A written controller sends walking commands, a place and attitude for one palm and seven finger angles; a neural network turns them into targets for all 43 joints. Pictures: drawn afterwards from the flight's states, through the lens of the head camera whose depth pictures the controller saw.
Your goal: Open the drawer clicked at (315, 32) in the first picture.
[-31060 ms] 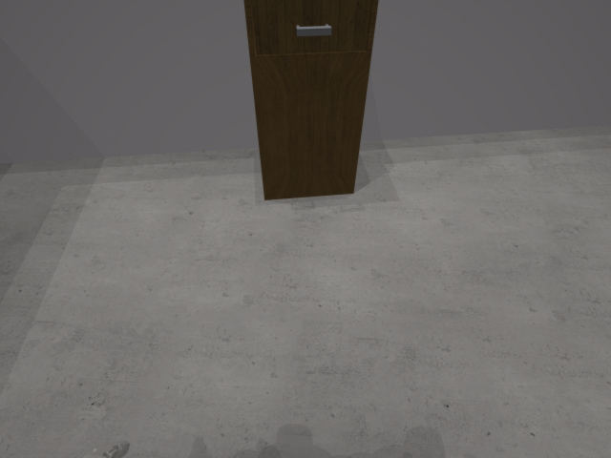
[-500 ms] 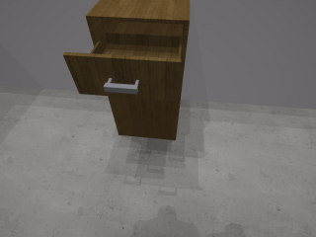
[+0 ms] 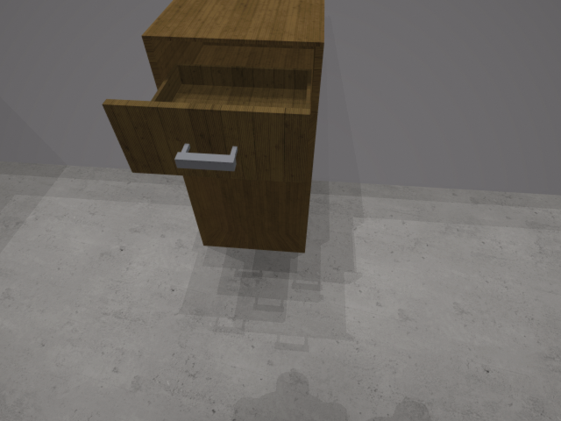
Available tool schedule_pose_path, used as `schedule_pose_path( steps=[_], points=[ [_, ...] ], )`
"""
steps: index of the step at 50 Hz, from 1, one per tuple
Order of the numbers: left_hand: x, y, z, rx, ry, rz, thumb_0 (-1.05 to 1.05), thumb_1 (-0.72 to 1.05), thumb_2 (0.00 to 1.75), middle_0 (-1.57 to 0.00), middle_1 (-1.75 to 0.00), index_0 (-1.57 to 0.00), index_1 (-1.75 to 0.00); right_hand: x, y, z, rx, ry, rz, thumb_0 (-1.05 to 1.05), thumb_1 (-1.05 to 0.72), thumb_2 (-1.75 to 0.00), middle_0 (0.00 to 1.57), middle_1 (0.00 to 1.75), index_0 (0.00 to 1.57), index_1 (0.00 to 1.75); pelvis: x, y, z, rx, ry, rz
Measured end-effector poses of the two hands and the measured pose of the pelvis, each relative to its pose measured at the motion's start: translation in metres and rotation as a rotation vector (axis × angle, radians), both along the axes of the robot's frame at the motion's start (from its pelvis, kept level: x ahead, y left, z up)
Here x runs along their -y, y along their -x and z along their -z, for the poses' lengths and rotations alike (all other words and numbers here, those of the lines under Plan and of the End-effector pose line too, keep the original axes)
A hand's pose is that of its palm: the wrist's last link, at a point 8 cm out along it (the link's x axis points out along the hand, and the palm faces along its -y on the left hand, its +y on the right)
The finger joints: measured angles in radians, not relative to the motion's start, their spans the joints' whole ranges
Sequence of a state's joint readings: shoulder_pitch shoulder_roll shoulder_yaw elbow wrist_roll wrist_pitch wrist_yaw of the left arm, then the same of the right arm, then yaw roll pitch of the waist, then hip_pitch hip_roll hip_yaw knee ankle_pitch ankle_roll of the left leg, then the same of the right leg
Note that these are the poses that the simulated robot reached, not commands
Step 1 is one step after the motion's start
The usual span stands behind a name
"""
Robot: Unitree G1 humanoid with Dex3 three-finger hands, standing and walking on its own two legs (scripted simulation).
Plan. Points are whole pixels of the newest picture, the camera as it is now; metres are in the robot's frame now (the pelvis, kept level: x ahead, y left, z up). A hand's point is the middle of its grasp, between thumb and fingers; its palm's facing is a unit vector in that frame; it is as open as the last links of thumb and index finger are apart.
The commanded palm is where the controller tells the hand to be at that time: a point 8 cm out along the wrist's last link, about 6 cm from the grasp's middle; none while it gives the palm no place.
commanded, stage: look to check the result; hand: left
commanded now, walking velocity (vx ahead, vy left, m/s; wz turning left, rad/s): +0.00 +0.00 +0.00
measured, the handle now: (208, 155) +0.60 +0.18 +0.02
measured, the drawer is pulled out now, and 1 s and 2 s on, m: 0.29 0.29 0.29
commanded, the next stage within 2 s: stand and wait in 0.56 s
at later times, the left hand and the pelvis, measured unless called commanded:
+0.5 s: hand out of the picture +0.03 +0.19 -0.17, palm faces +0.03 -0.97 -0.24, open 7.4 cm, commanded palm none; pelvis +0.01 -0.01 +0.00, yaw +0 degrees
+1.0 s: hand out of the picture +0.08 +0.21 -0.16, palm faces +0.00 -0.96 -0.29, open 7.4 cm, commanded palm none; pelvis +0.02 -0.01 +0.00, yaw -1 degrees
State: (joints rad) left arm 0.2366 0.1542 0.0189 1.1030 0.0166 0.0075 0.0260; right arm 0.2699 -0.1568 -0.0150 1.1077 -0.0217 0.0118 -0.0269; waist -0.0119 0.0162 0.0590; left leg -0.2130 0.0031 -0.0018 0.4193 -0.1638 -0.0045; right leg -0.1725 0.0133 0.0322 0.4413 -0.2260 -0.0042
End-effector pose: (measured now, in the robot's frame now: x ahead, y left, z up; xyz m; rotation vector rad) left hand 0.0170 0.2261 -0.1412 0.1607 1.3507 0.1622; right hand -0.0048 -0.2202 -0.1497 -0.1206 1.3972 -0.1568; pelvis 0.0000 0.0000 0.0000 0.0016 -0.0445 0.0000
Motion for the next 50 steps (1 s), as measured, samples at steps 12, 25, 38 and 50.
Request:
schedule_pose_path(
  steps=[12, 25, 38, 50],
  points=[
    [-0.003, 0.011, -0.001, -0.058, -0.018, -0.019, 0.00, 0.90, 0.90, -0.20, -0.30, -0.20, -0.30, 0.002, -0.003, 0.001, -0.025, 0.000, 0.004, 0.00, -0.91, -0.90, 0.20, 0.30, 0.20, 0.29, 0.003, -0.005, 0.000, -0.008, 0.000, 0.002],
    [-0.008, -0.008, -0.003, -0.027, -0.034, -0.010, 0.00, 0.90, 0.90, -0.20, -0.30, -0.20, -0.30, 0.014, -0.033, -0.001, 0.033, 0.020, -0.010, 0.00, -0.91, -0.90, 0.20, 0.30, 0.20, 0.29, 0.005, -0.011, 0.000, -0.008, 0.000, 0.006],
    [-0.016, -0.038, -0.008, 0.031, -0.054, 0.014, 0.00, 0.90, 0.90, -0.20, -0.30, -0.20, -0.30, 0.031, -0.055, -0.007, 0.073, 0.054, -0.022, 0.00, -0.91, -0.90, 0.20, 0.30, 0.20, 0.29, 0.007, -0.017, -0.002, -0.009, -0.002, 0.010],
    [-0.028, -0.059, -0.013, 0.064, -0.081, 0.038, 0.00, 0.90, 0.90, -0.20, -0.30, -0.20, -0.30, 0.045, -0.067, -0.013, 0.091, 0.087, -0.029, 0.00, -0.91, -0.90, 0.20, 0.30, 0.20, 0.29, 0.008, -0.020, -0.003, -0.007, -0.001, 0.014]
  ],
)
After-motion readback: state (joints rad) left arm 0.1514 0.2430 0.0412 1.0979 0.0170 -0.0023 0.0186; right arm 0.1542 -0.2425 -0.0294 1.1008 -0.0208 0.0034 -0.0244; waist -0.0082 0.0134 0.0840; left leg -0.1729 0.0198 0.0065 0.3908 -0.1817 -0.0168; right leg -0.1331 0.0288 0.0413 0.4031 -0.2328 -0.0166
